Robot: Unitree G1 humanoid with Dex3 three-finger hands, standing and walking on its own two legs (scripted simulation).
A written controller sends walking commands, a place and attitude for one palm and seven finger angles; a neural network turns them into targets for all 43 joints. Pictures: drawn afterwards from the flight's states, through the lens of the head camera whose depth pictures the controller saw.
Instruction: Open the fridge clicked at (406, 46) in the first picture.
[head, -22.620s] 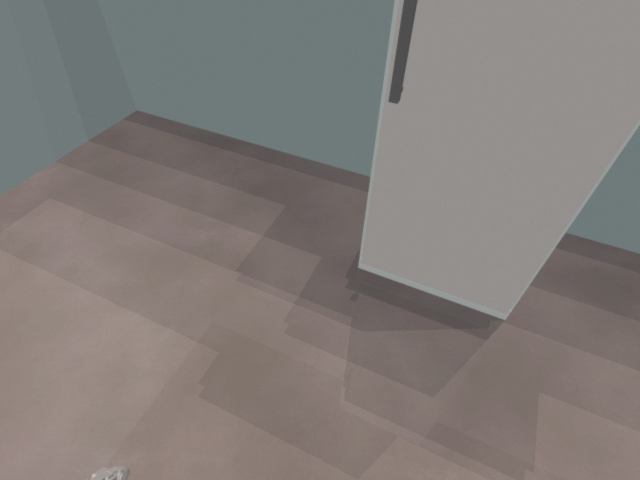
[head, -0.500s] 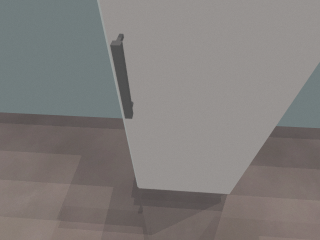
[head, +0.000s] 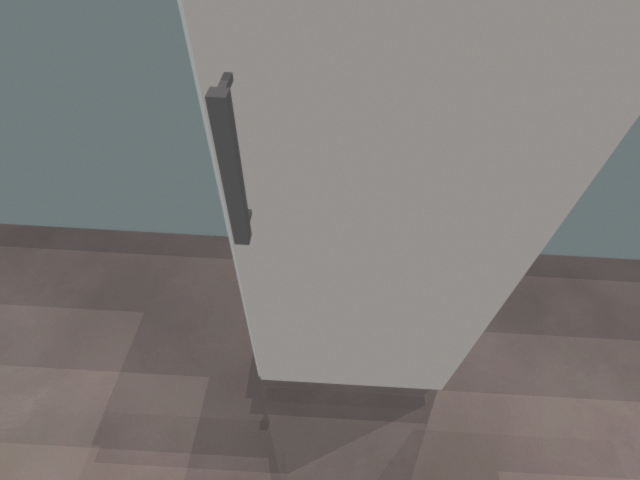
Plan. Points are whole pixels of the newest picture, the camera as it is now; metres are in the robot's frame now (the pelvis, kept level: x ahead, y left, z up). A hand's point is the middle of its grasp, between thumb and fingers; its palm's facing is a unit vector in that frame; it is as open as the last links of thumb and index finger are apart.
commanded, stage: look again from close up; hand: left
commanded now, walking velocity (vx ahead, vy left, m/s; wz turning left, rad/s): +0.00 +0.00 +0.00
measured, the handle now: (235, 168) +0.47 +0.15 +0.14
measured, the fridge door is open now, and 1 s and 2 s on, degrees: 0 0 0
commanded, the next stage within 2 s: raise the hand to about handle height in 0.36 s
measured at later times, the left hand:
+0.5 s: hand out of the picture -0.01 +0.17 -0.17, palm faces +0.08 -0.98 -0.18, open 7.3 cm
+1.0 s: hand out of the picture +0.09 +0.20 +0.00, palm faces +0.21 -0.98 -0.05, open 9.3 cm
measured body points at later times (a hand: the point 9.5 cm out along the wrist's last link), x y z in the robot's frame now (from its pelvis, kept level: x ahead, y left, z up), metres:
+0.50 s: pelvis -0.01 +0.00 +0.00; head +0.01 +0.01 +0.45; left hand -0.01 +0.22 -0.16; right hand +0.02 -0.23 -0.15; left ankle +0.03 +0.08 -0.74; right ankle -0.06 -0.12 -0.74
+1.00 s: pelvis -0.06 -0.04 -0.06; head -0.05 -0.02 +0.39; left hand +0.08 +0.25 +0.01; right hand +0.18 -0.25 -0.09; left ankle +0.03 +0.08 -0.74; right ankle -0.06 -0.12 -0.74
